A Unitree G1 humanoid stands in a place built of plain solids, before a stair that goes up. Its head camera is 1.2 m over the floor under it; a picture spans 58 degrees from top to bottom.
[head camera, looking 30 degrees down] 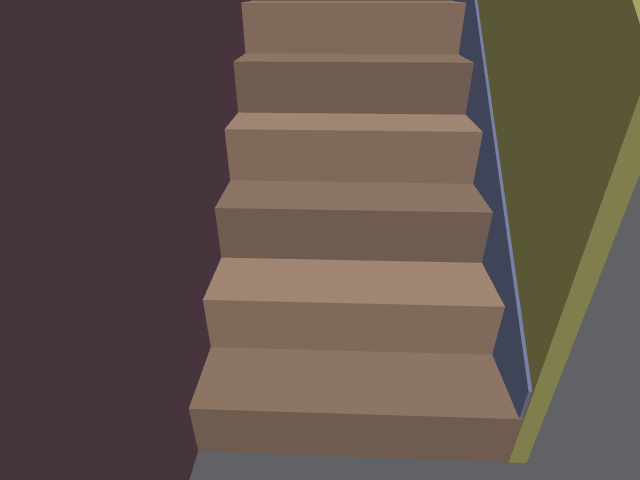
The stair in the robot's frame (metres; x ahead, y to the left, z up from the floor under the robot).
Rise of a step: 0.19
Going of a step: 0.24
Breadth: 0.92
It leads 2 degrees to the right of straight ahead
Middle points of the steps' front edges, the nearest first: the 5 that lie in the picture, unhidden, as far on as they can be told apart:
0.79 -0.09 0.19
1.03 -0.10 0.39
1.27 -0.11 0.58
1.51 -0.12 0.77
1.75 -0.13 0.97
